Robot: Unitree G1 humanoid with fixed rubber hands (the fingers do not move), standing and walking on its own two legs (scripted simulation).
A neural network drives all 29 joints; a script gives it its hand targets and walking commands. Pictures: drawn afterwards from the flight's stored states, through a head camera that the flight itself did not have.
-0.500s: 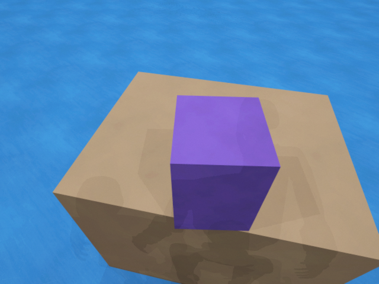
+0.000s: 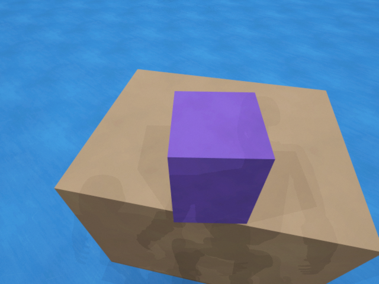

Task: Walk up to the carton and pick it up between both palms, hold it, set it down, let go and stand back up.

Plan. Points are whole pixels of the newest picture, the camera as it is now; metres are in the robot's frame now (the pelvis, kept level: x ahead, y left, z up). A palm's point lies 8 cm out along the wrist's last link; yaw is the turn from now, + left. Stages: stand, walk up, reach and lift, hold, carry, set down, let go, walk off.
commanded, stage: stand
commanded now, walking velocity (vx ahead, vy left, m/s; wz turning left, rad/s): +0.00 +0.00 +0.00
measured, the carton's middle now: (212, 160) +0.39 -0.05 +0.03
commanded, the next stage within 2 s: none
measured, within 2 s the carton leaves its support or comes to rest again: neither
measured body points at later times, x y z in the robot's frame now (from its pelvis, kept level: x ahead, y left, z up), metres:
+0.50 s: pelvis +0.01 -0.02 +0.00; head +0.01 -0.02 +0.45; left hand +0.07 +0.26 -0.14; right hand +0.08 -0.31 -0.13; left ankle +0.00 +0.09 -0.75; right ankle +0.01 -0.14 -0.75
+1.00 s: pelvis +0.00 -0.02 +0.00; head +0.01 -0.02 +0.45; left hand +0.07 +0.26 -0.14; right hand +0.07 -0.32 -0.13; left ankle +0.00 +0.09 -0.75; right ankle +0.01 -0.14 -0.75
